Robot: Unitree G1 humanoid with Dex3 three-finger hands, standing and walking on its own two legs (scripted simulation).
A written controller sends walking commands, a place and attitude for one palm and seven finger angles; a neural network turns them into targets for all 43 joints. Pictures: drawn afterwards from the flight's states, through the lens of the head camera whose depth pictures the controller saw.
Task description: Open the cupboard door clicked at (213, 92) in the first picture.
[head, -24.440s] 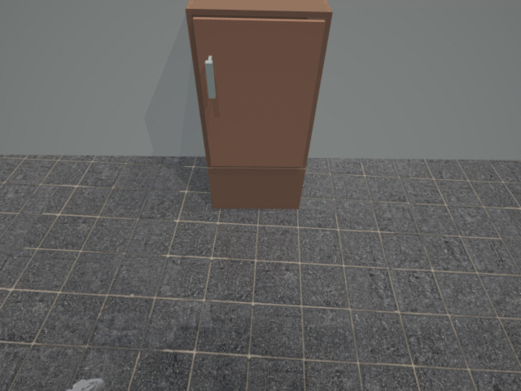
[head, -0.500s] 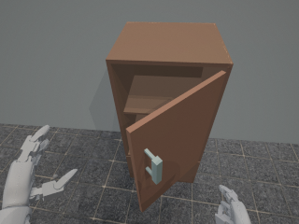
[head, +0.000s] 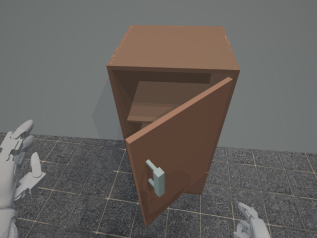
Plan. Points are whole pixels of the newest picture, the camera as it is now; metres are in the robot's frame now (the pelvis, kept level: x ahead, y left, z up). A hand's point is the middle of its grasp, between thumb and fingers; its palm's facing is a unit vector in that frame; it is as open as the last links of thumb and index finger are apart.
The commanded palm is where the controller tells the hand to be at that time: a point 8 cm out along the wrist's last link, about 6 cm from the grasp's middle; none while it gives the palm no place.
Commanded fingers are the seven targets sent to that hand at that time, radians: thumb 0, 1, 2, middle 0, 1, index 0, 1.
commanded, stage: draw the hand back to the body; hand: left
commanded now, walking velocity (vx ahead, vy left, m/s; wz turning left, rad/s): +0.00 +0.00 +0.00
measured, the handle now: (154, 178) +0.30 +0.05 -0.04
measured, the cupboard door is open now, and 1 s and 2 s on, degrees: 46 46 46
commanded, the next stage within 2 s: step back with the hand held close in 0.08 s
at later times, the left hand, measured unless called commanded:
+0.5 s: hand (44, 174) +0.19 +0.25 +0.15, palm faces +0.32 -0.79 -0.52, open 7.4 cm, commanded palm +0.13 +0.30 +0.17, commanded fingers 0.00 0.90 0.90 -0.20 -0.30 -0.20 -0.30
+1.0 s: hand out of the picture +0.10 +0.30 +0.15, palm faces +0.40 -0.74 -0.53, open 7.4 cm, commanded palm +0.04 +0.34 +0.17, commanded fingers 0.00 0.90 0.90 -0.20 -0.30 -0.20 -0.30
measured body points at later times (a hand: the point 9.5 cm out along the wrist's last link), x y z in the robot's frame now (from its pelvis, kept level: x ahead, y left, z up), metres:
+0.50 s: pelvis -0.02 +0.00 +0.00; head +0.00 -0.02 +0.45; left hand +0.17 +0.29 +0.18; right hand +0.17 -0.25 -0.09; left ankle +0.01 +0.11 -0.74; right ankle -0.06 -0.10 -0.74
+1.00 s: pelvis -0.10 +0.03 -0.01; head -0.06 +0.04 +0.43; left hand +0.08 +0.34 +0.18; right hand +0.09 -0.20 -0.09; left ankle +0.01 +0.11 -0.74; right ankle -0.07 -0.10 -0.74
